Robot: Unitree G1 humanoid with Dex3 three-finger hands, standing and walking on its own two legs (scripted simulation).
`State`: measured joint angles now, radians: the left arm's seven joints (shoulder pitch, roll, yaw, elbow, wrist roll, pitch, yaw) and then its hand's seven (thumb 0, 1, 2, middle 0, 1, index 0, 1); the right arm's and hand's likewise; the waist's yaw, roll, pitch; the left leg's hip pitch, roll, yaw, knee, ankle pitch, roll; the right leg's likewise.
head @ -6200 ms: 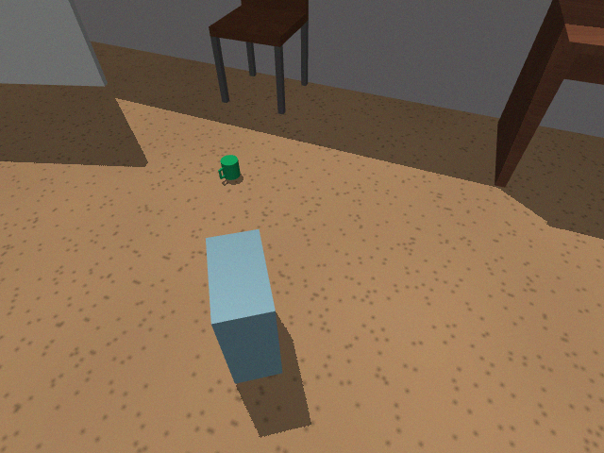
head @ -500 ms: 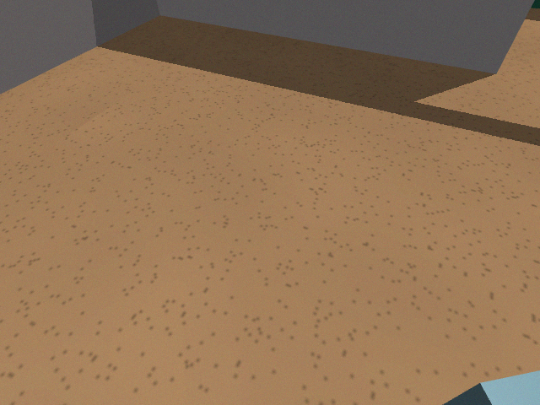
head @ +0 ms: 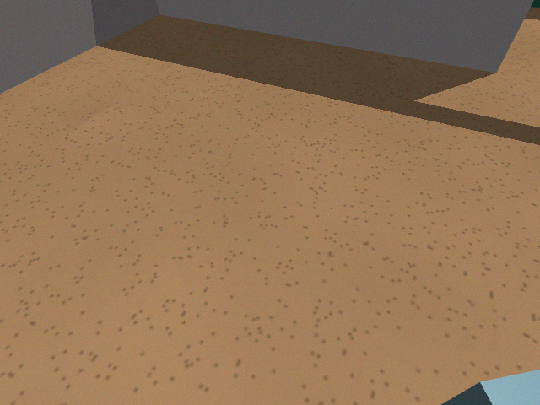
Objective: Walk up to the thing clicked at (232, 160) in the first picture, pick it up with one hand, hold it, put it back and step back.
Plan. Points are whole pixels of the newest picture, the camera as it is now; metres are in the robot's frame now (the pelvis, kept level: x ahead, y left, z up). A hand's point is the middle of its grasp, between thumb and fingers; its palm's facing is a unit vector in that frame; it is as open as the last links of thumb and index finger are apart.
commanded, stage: stand
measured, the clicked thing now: out of the picture +0.33 -1.57 -0.73
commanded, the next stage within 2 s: walk up in 0.14 s
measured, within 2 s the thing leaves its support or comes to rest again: neither
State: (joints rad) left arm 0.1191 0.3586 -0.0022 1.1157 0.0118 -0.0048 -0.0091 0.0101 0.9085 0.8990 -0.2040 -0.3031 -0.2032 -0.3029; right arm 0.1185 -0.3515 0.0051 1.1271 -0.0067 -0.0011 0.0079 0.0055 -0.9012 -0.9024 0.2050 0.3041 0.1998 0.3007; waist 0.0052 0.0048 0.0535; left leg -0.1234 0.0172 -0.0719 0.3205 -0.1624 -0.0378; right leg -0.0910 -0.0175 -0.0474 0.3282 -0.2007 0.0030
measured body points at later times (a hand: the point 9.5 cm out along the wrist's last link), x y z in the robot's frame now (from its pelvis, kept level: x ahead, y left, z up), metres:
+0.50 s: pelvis +0.07 +0.05 -0.02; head +0.09 +0.06 +0.43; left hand +0.07 +0.38 -0.15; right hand +0.15 -0.29 -0.12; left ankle +0.10 +0.16 -0.75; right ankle +0.02 -0.09 -0.70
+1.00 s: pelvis +0.25 +0.02 -0.02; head +0.27 -0.02 +0.43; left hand +0.39 +0.32 -0.10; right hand +0.26 -0.30 -0.15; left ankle +0.33 +0.18 -0.69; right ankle +0.24 -0.09 -0.75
